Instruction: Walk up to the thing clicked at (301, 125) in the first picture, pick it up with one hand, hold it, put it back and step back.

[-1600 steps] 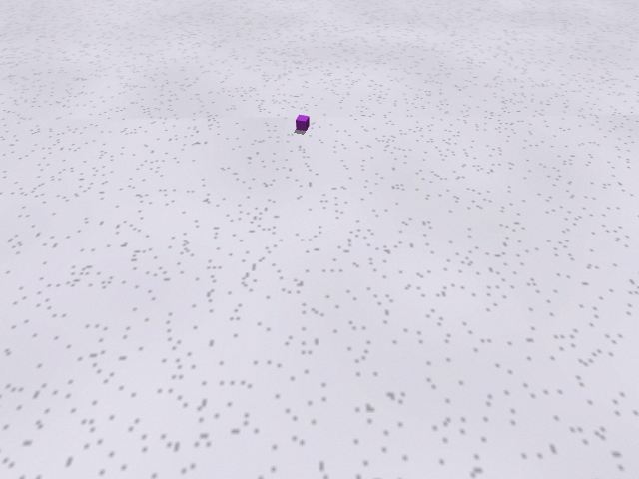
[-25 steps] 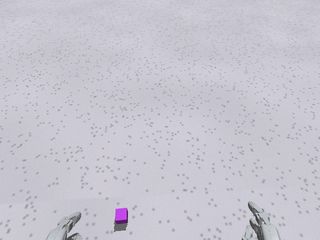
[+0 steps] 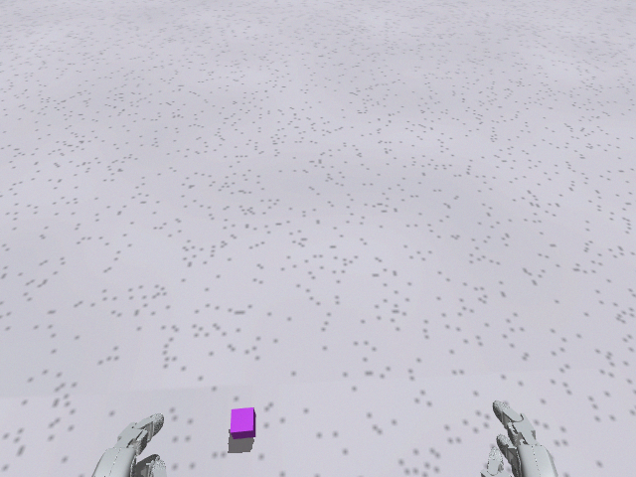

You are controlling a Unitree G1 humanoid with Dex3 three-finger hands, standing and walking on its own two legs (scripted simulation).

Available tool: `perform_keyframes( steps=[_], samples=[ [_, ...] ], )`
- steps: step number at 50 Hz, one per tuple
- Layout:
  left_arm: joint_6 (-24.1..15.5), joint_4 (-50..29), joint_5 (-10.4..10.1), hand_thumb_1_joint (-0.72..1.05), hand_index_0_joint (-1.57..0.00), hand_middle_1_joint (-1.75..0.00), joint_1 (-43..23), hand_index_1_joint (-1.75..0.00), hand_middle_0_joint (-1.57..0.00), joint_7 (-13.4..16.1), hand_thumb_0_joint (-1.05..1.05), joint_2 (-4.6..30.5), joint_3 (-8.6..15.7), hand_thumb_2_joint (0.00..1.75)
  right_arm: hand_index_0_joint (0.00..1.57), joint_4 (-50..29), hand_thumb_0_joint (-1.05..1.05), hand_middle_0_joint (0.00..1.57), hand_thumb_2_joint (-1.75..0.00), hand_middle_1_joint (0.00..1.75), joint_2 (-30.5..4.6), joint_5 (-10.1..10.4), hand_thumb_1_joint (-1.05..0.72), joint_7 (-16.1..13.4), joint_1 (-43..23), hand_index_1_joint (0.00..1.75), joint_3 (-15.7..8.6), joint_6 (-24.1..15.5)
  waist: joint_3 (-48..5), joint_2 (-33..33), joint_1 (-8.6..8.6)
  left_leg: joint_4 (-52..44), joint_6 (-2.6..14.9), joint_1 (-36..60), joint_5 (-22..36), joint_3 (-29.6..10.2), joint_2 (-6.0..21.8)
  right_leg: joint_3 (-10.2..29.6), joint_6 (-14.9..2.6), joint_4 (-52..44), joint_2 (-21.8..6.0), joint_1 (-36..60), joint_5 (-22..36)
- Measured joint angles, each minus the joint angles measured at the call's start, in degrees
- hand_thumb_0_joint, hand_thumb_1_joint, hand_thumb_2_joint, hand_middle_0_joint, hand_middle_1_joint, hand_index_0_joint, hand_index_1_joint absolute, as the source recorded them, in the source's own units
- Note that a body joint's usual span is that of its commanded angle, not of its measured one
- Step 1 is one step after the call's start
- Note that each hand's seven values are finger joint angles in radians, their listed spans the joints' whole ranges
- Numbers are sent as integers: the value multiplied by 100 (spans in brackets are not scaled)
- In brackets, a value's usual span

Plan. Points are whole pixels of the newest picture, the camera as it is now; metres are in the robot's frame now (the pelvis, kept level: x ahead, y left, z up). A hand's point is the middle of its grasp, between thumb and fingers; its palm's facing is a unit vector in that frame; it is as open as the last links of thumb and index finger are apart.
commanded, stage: stand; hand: left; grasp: from above
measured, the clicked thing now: (243, 423) +0.43 +0.20 -0.68
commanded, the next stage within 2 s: none
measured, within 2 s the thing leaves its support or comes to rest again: neither
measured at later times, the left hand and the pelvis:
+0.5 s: hand out of the picture +0.04 +0.24 -0.11, palm faces +0.06 -0.95 -0.32, open 7.4 cm; pelvis +0.00 +0.01 +0.05, yaw +1 degrees
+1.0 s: hand out of the picture +0.04 +0.24 -0.10, palm faces +0.05 -0.94 -0.34, open 7.4 cm; pelvis -0.01 +0.00 +0.06, yaw +1 degrees
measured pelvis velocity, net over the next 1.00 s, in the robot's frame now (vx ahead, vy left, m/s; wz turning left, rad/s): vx -0.01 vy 0.00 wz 0.02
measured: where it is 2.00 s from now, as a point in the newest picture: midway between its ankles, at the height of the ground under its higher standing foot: outside the picture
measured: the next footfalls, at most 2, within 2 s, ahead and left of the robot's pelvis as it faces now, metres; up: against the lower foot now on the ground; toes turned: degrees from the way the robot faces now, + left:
none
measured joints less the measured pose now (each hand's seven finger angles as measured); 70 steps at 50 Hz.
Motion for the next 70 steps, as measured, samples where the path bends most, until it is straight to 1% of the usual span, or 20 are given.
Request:
perform_keyframes(
  steps=[2,3,4,6,10,14,18,24,31,38,55,70],
  samples=[
    [-787,1106,248,91,-20,-30,-599,-30,-21,32,1,91,-92,90,20,471,1,20,-90,30,-104,-292,-90,253,-258,30,-24,327,361,-136,159,-221,32,384,109,83,-74,71,-15,-89,-77,313,39],
    [-1068,1647,331,91,-20,-30,-861,-30,-21,39,1,125,-97,90,20,689,1,20,-90,30,-176,-371,-90,399,-371,30,-10,515,479,-186,220,-344,42,537,172,114,-105,98,-18,-158,-108,437,74],
    [-1282,2123,395,91,-20,-30,-1071,-30,-21,40,1,160,-91,90,20,882,1,20,-90,30,-237,-392,-90,532,-463,30,-16,653,583,-222,261,-462,50,679,231,138,-134,118,-13,-230,-137,556,110],
    [-1554,2880,444,91,-20,-30,-1339,-30,-21,29,1,223,-36,90,20,1172,1,20,-90,30,-317,-336,-90,729,-565,30,-84,827,733,-278,312,-686,65,931,336,184,-182,157,8,-371,-187,763,176],
    [-1856,3979,460,91,-20,-30,-1493,-30,-21,41,1,315,110,90,20,1525,1,20,-90,30,-395,-248,-90,900,-559,30,-274,988,855,-312,321,-1061,86,1313,490,216,-221,174,39,-697,-226,1121,305],
    [-2036,4845,456,91,-20,-30,-1475,-30,-20,45,1,339,202,90,20,1835,1,20,-90,30,-440,-242,-91,919,-480,30,-371,1083,911,-275,306,-1409,101,1651,621,201,-212,143,63,-1102,-216,1492,468],
    [-2156,5509,430,91,-20,-30,-1433,-30,-20,45,1,309,227,90,20,2132,1,20,-90,30,-429,-209,-91,887,-418,30,-387,1159,978,-223,313,-1800,107,1989,788,172,-204,95,76,-1563,-205,1874,663],
    [-2237,6240,379,91,-20,-30,-1404,-30,-20,41,1,252,186,90,20,2520,1,20,-90,30,-351,-140,-91,849,-431,30,-338,1232,1061,-200,313,-2428,113,2478,1078,163,-214,62,91,-2227,-211,2386,966],
    [-2267,6764,355,91,-20,-30,-1529,-30,-21,41,1,228,138,90,20,2854,1,20,-90,30,-316,-79,-91,826,-522,30,-286,1257,1098,-178,314,-3002,113,2910,1373,163,-231,42,105,-2793,-223,2819,1253],
    [-2299,7007,359,91,-20,-30,-1714,-30,-21,27,1,291,133,90,20,3038,1,20,-90,30,-351,-65,-91,838,-615,30,-274,1277,1072,-165,290,-3334,96,3109,1578,141,-229,11,95,-3101,-219,3017,1438],
    [-2360,7211,341,91,-20,-30,-1877,-30,-21,-44,0,417,131,90,20,3239,0,20,-90,30,-515,-46,-91,903,-645,30,-248,1301,1101,-139,228,-3583,17,3139,1756,86,-149,-46,20,-3331,-135,3049,1593],
    [-2372,7252,289,91,-20,-30,-2001,-30,-21,-77,0,402,115,90,20,3302,0,20,-90,30,-565,-26,-91,893,-744,30,-150,1255,1138,-132,222,-3712,-23,3191,1762,85,-108,-51,-16,-3419,-96,3079,1578]
  ],
)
